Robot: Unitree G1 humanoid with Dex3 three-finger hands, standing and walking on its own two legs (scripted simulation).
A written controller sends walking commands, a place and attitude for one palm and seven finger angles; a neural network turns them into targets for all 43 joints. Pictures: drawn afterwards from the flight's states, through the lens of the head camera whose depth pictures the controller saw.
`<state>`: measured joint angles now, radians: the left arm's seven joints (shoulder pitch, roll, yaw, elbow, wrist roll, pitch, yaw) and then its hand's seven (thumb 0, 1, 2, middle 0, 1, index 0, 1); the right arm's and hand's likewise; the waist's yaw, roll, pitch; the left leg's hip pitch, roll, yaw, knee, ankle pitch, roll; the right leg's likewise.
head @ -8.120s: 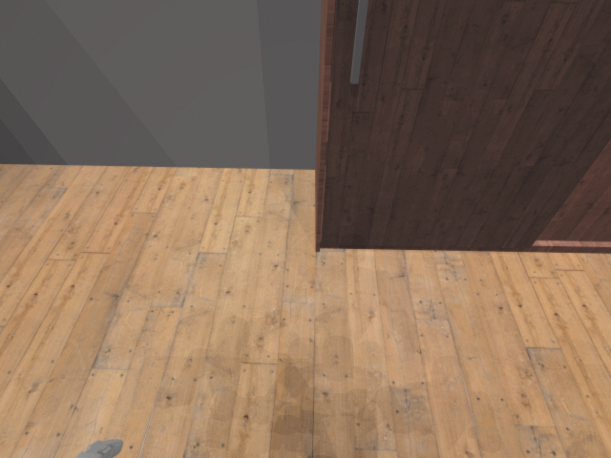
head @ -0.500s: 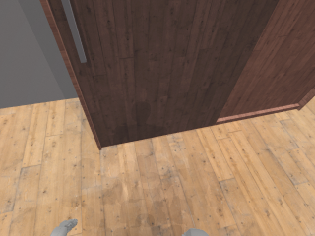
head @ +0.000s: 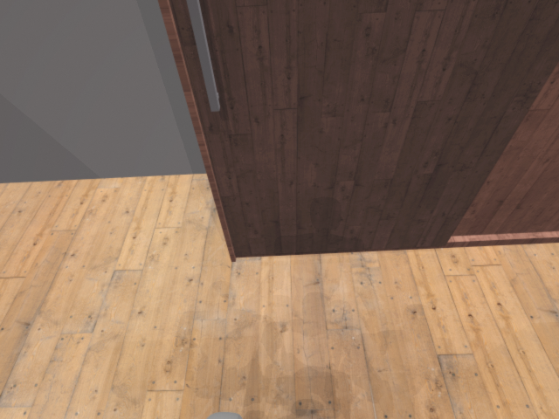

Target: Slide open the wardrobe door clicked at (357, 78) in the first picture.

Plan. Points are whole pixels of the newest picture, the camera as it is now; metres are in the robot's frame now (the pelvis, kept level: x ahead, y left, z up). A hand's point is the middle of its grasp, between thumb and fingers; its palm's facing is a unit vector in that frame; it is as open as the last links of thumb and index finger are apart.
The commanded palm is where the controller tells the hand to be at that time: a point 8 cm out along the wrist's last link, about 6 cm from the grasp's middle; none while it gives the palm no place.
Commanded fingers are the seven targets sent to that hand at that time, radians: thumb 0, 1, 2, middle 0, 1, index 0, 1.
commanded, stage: take the last steps up to it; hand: left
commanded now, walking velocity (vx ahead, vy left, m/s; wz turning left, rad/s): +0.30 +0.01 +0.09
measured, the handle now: (201, 34) +0.79 +0.20 +0.17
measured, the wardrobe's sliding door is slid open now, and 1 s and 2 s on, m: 0.00 0.00 0.00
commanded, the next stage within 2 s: come to a stop and stand still in 0.90 s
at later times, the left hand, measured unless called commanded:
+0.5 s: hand out of the picture +0.15 +0.22 -0.17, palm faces +0.03 -0.98 -0.18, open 7.4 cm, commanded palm none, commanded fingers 0.00 0.90 0.90 -0.20 -0.30 -0.20 -0.30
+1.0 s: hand (194, 363) +0.24 +0.18 -0.19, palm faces +0.13 -0.98 -0.14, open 7.3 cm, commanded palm none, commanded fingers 0.00 0.90 0.90 -0.20 -0.30 -0.20 -0.30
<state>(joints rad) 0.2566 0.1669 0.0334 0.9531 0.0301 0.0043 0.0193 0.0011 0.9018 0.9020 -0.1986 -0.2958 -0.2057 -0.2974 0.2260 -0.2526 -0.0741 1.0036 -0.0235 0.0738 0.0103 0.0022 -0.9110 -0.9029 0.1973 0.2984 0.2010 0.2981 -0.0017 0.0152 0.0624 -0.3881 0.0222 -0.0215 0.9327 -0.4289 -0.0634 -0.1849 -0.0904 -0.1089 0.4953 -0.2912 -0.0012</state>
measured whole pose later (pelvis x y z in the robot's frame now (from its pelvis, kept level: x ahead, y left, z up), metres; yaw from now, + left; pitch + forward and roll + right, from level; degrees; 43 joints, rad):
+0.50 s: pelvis +0.10 +0.03 +0.00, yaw +1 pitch -1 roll +0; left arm 0.20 0.19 0.06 1.04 0.02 0.01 -0.03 0.00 0.91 0.90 -0.19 -0.29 -0.20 -0.30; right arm 0.40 -0.15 -0.03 1.11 -0.03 -0.05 -0.02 0.00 -0.92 -0.90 0.20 0.30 0.21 0.30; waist -0.02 -0.01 0.06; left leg 0.06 0.02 0.07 0.32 -0.36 0.00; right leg -0.49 -0.10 -0.10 0.75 -0.25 0.03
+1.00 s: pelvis +0.27 +0.02 -0.01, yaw +2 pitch -2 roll -2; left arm 0.34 0.15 0.04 1.12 0.02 -0.05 0.01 0.00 0.92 0.90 -0.20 -0.30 -0.20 -0.30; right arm 0.20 -0.17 -0.04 1.03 -0.03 -0.04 0.01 0.00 -0.93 -0.90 0.20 0.30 0.20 0.30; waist 0.03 0.01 0.02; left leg -0.37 0.09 0.11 0.59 -0.21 -0.03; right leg -0.10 -0.02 -0.18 0.45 -0.31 -0.01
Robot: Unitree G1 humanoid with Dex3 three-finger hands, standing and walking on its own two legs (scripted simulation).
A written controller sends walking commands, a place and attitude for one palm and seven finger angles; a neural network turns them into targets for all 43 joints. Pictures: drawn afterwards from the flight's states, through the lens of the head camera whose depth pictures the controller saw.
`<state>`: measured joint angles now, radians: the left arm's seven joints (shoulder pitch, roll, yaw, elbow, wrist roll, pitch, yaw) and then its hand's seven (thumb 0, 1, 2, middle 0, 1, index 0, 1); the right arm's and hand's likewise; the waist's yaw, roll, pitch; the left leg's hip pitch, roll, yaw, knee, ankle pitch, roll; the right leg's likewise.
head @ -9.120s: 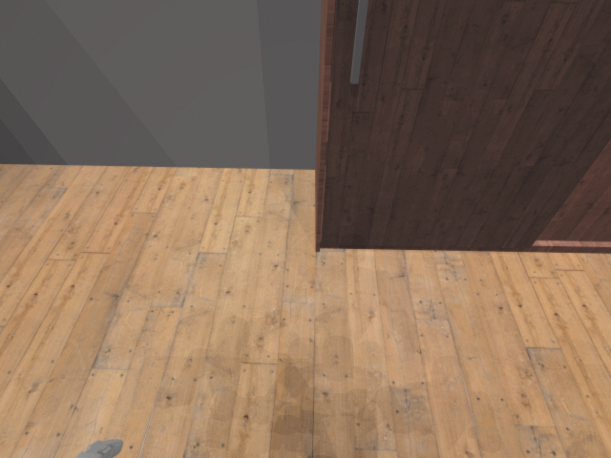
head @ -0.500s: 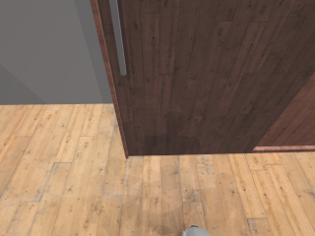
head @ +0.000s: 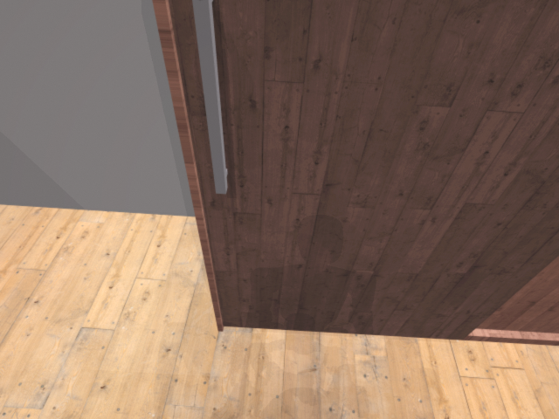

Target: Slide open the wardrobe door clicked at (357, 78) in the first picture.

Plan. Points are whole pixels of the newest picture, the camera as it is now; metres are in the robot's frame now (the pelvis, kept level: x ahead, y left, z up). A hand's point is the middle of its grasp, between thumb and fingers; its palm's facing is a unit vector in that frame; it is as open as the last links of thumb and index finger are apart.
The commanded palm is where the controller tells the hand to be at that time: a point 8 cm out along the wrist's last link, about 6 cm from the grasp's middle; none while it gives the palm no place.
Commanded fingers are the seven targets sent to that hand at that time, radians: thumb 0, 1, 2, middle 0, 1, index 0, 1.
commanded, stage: come to a stop and stand still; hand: left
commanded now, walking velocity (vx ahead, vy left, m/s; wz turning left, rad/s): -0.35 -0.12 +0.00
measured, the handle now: (216, 109) +0.53 +0.16 +0.18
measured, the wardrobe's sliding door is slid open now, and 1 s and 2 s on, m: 0.00 0.00 0.00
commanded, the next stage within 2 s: look again from close up in 1.74 s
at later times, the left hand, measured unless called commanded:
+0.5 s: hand out of the picture +0.07 +0.16 -0.17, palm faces +0.01 -0.96 -0.27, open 7.4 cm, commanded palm none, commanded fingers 0.00 0.90 0.90 -0.20 -0.30 -0.20 -0.30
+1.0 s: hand out of the picture -0.01 +0.12 -0.17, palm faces +0.04 -0.98 -0.18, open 7.3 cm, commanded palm none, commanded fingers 0.00 0.90 0.90 -0.20 -0.30 -0.20 -0.30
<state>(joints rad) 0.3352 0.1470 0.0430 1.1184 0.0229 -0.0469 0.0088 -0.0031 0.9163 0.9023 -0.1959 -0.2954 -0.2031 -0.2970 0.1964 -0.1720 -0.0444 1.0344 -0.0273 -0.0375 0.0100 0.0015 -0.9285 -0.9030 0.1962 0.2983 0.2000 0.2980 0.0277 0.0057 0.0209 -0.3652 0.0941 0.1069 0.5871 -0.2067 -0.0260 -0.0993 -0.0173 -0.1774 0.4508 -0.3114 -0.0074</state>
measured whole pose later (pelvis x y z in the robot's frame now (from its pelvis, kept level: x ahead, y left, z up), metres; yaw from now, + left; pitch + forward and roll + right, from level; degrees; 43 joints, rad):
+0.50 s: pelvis +0.01 -0.04 -0.01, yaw -2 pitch -3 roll +1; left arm 0.22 0.18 0.05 1.00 0.03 0.02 0.03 0.00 0.91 0.90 -0.19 -0.29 -0.20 -0.30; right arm 0.18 -0.18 -0.07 1.03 -0.02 0.05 -0.02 0.00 -0.92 -0.90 0.20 0.30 0.20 0.30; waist -0.01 0.03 0.06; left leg -0.37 0.08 0.08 0.68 -0.37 -0.02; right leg -0.29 -0.05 -0.08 0.63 -0.27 0.00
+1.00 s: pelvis -0.01 -0.05 +0.01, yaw -1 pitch -2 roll +0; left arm 0.28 0.15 0.02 1.14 0.01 0.01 0.03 0.00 0.92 0.90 -0.19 -0.30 -0.20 -0.30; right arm 0.32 -0.10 0.00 1.15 -0.02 0.00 -0.03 0.00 -0.91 -0.90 0.20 0.30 0.20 0.30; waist 0.02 -0.01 0.03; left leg -0.11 0.01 0.04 0.39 -0.26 0.00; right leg -0.22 -0.02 -0.10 0.39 -0.14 -0.02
